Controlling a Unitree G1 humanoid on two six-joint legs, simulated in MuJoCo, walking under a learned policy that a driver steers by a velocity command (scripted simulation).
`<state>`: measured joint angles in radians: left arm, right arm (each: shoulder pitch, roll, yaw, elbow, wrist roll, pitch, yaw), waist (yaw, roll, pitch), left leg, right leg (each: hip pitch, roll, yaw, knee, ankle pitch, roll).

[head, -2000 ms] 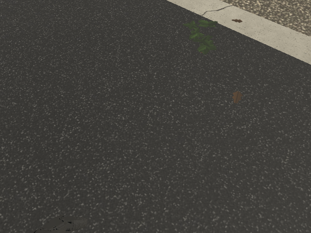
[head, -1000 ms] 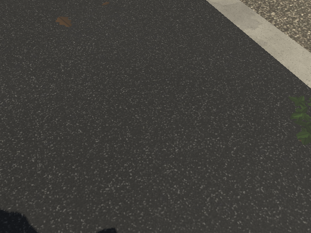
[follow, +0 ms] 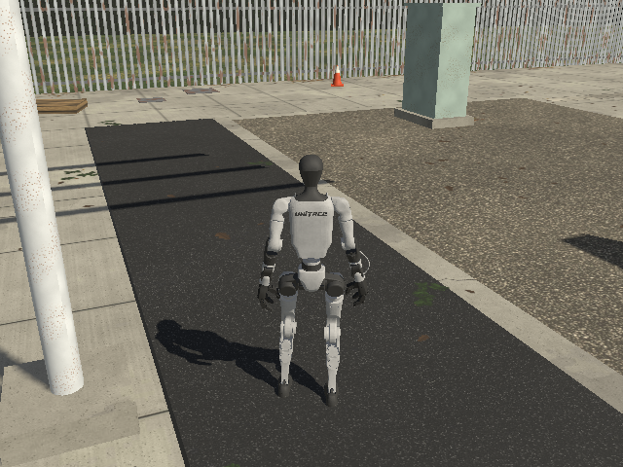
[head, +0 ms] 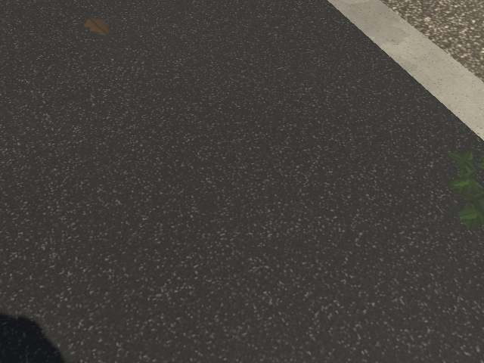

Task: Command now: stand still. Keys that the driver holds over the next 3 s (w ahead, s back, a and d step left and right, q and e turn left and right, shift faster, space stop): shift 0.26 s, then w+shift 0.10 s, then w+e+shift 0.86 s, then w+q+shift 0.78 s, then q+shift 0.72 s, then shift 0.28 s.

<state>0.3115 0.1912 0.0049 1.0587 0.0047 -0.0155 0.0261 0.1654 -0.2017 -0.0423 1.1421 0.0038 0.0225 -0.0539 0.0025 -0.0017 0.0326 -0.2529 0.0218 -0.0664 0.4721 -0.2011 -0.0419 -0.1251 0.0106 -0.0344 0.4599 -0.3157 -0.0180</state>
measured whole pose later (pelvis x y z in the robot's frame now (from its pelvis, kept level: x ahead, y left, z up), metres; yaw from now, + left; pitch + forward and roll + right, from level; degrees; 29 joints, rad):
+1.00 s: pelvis +0.32 -0.01 -0.04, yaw -27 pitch +1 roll +1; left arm -0.03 0.24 0.04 0.71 0.02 -0.01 -0.07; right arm 0.54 -0.17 -0.03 1.06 -0.04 -0.08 -0.03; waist -0.04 -0.03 0.04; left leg 0.26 0.07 0.37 0.43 -0.43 -0.07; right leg -0.61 0.03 -0.21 0.76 -0.20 -0.23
